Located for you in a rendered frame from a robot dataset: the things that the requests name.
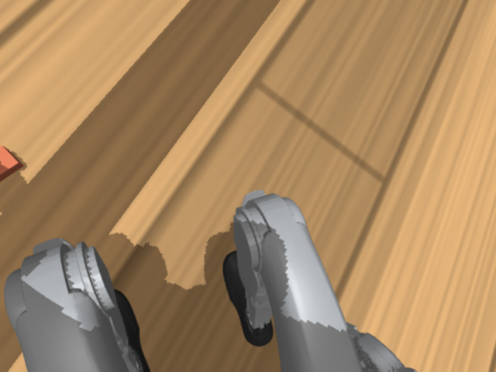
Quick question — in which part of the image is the small box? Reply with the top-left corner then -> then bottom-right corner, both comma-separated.
0,146 -> 24,182

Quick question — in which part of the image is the right robot foot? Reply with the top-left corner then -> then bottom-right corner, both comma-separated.
222,251 -> 273,346

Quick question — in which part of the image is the right robot hand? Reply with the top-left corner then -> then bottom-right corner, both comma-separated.
346,322 -> 405,372

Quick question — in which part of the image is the left robot foot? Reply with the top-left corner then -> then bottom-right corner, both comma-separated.
114,289 -> 150,372

